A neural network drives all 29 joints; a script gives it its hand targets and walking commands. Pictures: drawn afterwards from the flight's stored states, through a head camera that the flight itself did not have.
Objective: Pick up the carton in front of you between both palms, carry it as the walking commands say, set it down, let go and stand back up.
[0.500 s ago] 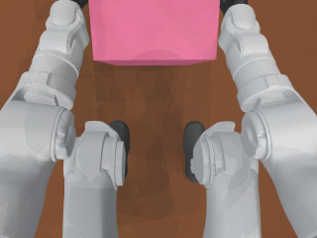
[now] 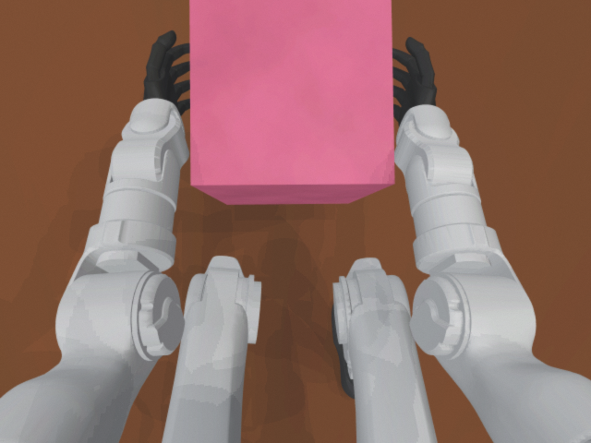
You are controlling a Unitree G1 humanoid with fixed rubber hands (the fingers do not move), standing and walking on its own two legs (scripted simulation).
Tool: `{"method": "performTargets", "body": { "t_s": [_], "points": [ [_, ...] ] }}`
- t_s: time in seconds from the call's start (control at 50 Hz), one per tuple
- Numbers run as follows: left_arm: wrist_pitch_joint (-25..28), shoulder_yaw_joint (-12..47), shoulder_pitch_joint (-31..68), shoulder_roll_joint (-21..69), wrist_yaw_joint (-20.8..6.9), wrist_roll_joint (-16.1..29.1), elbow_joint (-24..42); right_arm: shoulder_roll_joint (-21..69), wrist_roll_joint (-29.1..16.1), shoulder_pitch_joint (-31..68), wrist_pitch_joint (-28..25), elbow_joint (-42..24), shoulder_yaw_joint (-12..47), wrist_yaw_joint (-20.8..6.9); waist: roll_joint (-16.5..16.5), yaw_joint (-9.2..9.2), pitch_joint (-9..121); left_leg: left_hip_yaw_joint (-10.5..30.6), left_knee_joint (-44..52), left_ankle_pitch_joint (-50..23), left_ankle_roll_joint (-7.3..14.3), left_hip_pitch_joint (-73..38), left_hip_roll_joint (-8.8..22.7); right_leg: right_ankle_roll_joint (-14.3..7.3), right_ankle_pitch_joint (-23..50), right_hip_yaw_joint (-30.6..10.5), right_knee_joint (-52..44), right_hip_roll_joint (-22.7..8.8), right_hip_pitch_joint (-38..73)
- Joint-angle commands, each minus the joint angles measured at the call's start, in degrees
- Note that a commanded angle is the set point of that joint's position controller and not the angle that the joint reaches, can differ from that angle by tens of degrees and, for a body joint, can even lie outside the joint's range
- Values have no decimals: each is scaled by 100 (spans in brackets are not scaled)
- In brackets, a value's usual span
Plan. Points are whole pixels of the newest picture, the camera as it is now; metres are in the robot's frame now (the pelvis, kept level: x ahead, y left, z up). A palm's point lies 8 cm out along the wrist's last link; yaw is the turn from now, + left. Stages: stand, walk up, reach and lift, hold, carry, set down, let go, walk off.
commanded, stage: reach and lift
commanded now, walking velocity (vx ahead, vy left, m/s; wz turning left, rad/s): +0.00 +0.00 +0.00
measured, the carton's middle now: (289, 124) +0.51 +0.01 -0.14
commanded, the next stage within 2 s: none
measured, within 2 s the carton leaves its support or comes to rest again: neither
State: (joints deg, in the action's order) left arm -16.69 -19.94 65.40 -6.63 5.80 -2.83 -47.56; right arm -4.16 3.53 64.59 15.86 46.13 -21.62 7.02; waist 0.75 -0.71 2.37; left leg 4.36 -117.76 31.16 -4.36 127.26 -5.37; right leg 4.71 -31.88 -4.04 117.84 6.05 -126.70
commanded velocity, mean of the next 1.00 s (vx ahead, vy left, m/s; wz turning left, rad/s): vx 0.00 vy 0.00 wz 0.00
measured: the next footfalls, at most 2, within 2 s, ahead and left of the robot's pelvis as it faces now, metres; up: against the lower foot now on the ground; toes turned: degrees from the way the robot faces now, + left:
none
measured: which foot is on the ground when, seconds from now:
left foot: down 0.00-1.00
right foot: down 0.00-1.00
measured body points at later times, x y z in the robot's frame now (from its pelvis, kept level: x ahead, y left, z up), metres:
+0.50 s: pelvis +0.02 +0.00 +0.13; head +0.24 +0.01 +0.52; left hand +0.48 +0.16 +0.07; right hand +0.49 -0.14 +0.07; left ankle +0.11 +0.13 -0.37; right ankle +0.11 -0.13 -0.37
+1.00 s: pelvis +0.07 +0.00 +0.28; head +0.18 +0.00 +0.71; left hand +0.44 +0.16 +0.23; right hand +0.45 -0.14 +0.23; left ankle +0.11 +0.13 -0.37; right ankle +0.11 -0.13 -0.37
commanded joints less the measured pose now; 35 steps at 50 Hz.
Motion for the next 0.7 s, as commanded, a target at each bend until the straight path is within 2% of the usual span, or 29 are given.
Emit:
{"method": "performTargets", "body": {
  "t_s": [0.0, 0.06, 0.18, 0.34, 0.46, 0.68],
  "points": [
    [-119, 2115, 3496, 6203, -1588, 141, 189, 6021, -94, 3631, 167, -102, 2184, -1547, -131, 0, 5497, -1010, 1657, -514, 288, -3103, -422, -347, 485, 1025, -1595, 453, 2855],
    [-130, 1829, 3532, 6214, -1635, -69, 83, 6040, 114, 3661, 184, 1, 1903, -1594, -105, -2, 5528, -999, 1954, -495, 301, -3271, -436, -361, 456, 974, -1915, 460, 3032],
    [-196, 1775, 3384, 6342, -1693, -191, 144, 6248, 228, 3508, 256, -20, 1886, -1648, -48, -32, 6041, -998, 2488, -604, 288, -3890, -466, -325, 549, 942, -2481, 465, 3671],
    [-321, 2418, 2804, 6796, -1773, 56, 650, 6682, -46, 2881, 377, -512, 2538, -1738, -102, -15, 6682, -944, 3066, -1182, 235, -4935, -466, -268, 1100, 896, -3051, 459, 4646],
    [-338, 2905, 2219, 7013, -1747, 266, 952, 6891, -275, 2297, 391, -831, 3068, -1741, -109, -8, 6549, -837, 3528, -1457, 208, -5623, -471, -242, 1372, 797, -3519, 463, 5277],
    [-204, 3035, 932, 7176, -1695, 159, 884, 7027, -166, 1008, 264, -762, 3203, -1703, -70, -1, 5430, -565, 4681, -1534, 251, -6741, -442, -268, 1480, 507, -4697, 418, 6445]
  ]
}}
